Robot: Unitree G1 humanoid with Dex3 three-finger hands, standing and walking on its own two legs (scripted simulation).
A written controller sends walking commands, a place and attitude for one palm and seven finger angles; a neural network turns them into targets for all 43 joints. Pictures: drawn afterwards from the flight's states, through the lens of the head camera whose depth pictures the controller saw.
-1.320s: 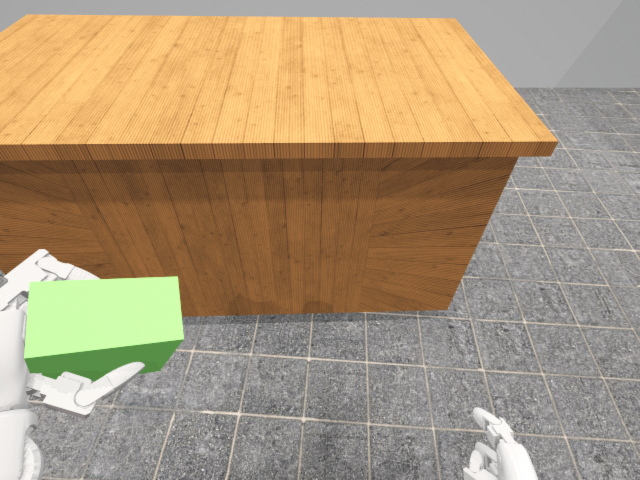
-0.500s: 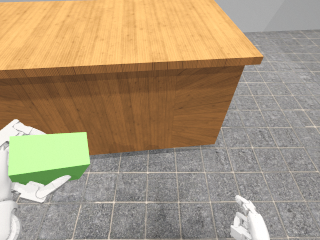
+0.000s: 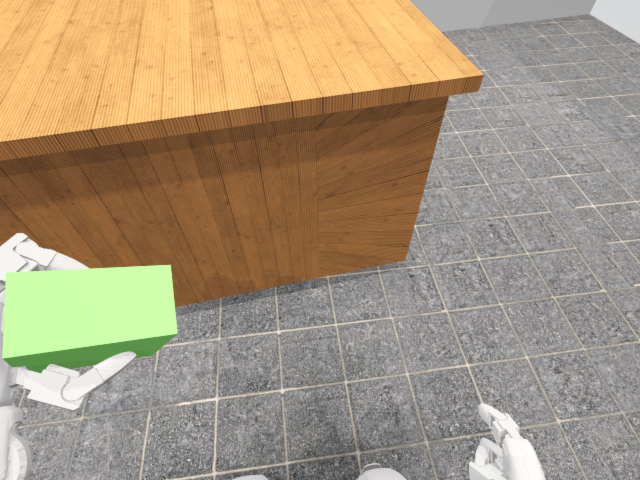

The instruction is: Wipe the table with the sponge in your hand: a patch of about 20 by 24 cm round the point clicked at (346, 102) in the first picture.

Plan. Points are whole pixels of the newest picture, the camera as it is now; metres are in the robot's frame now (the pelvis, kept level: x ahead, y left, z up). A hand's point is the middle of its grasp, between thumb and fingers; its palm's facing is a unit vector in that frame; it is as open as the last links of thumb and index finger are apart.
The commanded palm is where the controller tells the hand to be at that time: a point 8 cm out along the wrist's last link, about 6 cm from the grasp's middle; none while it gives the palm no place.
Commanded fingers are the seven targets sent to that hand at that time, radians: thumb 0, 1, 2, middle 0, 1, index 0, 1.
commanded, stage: turn to face it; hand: left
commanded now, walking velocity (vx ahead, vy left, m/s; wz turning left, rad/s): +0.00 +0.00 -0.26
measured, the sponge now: (116, 320) +0.23 +0.20 +0.16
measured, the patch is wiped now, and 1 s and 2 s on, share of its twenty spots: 0.00 0.00 0.00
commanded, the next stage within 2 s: take the last steps up to it in 0.10 s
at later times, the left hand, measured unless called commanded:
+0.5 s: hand (153, 302) +0.23 +0.16 +0.19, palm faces +0.23 -0.85 -0.47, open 10.2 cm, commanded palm +0.18 +0.22 +0.20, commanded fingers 0.00 0.10 1.30 -1.20 -1.60 -1.20 -1.60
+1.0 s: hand (222, 257) +0.29 +0.11 +0.17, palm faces +0.24 -0.86 -0.45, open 10.2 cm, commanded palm +0.24 +0.17 +0.20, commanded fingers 0.00 0.10 1.30 -1.20 -1.60 -1.20 -1.60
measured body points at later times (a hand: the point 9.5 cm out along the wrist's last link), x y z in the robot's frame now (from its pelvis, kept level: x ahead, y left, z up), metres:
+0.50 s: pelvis -0.01 -0.04 +0.02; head +0.00 -0.05 +0.47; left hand +0.21 +0.20 +0.21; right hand +0.10 -0.31 -0.07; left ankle -0.01 +0.10 -0.68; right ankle +0.01 -0.10 -0.72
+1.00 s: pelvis +0.04 -0.08 +0.01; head +0.06 -0.11 +0.46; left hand +0.27 +0.16 +0.20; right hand +0.16 -0.33 -0.10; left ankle +0.05 +0.06 -0.64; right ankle +0.05 -0.15 -0.72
